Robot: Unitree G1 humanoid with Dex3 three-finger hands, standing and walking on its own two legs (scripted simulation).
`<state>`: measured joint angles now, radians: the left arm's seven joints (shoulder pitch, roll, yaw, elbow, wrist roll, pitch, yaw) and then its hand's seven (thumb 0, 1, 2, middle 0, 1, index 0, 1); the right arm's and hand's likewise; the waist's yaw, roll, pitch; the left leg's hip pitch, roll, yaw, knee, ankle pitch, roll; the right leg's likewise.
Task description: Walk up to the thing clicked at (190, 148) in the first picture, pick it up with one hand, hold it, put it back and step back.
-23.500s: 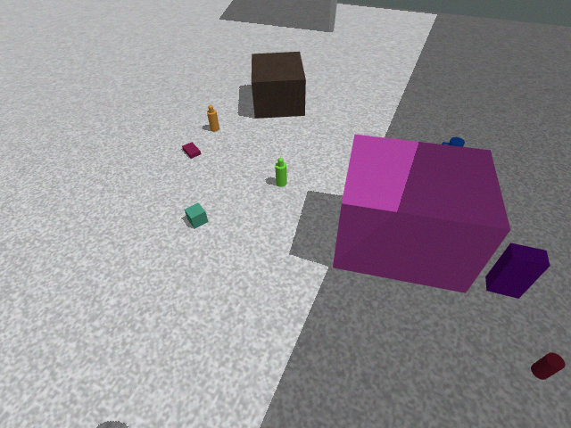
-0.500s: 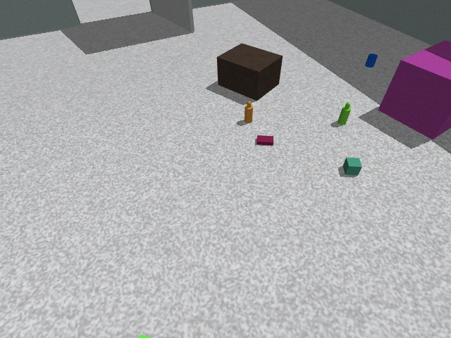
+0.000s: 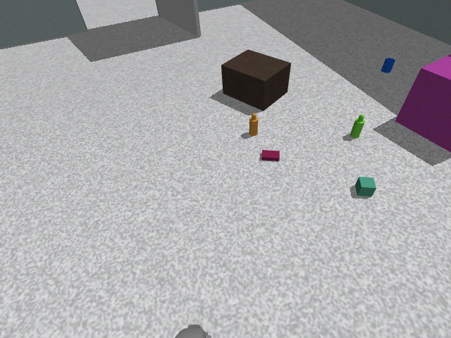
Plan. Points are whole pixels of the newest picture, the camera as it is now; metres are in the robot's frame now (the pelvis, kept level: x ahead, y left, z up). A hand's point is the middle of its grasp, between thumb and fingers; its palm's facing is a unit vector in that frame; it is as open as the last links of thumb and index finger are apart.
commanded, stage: walk up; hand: right
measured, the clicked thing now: (270, 155) +1.31 -0.19 -0.76
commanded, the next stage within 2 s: none
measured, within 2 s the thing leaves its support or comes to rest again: neither
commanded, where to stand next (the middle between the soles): +0.91 +0.05 m, yaw -1 degrees
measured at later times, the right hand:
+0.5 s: hand (345, 272) +0.30 -0.22 -0.13, palm faces -0.01 +0.93 -0.36, open 7.3 cm
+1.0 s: hand (317, 186) +0.55 -0.22 -0.14, palm faces -0.07 +0.92 -0.38, open 7.3 cm
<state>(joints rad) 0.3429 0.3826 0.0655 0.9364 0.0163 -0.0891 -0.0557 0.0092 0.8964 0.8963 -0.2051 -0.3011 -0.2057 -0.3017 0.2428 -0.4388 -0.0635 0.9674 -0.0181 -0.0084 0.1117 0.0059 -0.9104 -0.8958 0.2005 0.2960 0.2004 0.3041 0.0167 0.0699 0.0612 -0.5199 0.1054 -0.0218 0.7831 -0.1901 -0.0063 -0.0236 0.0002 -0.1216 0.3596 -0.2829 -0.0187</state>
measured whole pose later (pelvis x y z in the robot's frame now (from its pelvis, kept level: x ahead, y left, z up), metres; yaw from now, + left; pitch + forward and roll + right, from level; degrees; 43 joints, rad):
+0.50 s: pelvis +0.24 +0.05 +0.00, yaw +0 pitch -2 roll +1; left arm 0.27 0.43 0.08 0.88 0.03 -0.05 -0.08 0.01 0.90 0.90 -0.20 -0.30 -0.20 -0.30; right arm 0.31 -0.40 -0.05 0.85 -0.01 -0.07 0.08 0.00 -0.90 -0.90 0.21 0.30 0.21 0.31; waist -0.03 -0.04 0.07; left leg -0.11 0.00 0.10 0.44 -0.30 0.04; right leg -0.51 -0.12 -0.03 0.72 -0.18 0.01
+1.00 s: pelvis +0.47 +0.07 -0.02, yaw +1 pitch -2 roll -2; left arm 0.34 0.43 0.05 0.83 0.01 -0.07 -0.05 0.01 0.89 0.90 -0.21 -0.30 -0.21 -0.30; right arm 0.28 -0.43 -0.06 0.88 -0.02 -0.05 0.09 0.00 -0.91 -0.90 0.20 0.30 0.20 0.30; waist 0.02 0.02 0.06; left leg -0.42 0.10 0.04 0.64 -0.20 0.02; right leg -0.13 -0.06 -0.10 0.57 -0.39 0.02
